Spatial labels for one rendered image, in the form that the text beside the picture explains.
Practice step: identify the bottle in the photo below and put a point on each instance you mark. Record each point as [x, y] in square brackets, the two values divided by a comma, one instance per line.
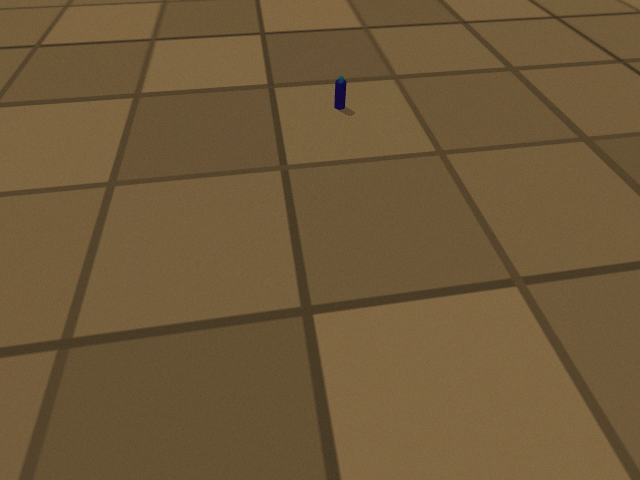
[340, 93]

